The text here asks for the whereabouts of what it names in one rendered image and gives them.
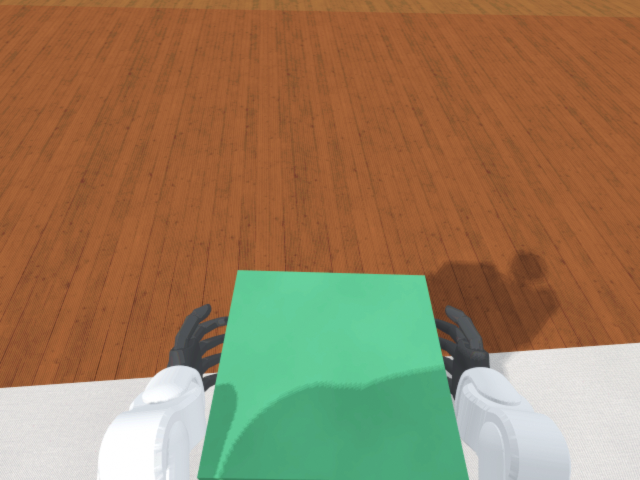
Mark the robot left hand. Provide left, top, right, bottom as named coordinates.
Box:
left=167, top=304, right=228, bottom=392

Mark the carton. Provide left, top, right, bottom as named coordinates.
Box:
left=197, top=270, right=469, bottom=480

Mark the right robot forearm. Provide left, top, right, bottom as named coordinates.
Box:
left=455, top=367, right=571, bottom=480

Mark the left robot forearm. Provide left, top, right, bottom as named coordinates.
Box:
left=97, top=366, right=207, bottom=480

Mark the robot right hand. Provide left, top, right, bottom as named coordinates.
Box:
left=434, top=305, right=490, bottom=400

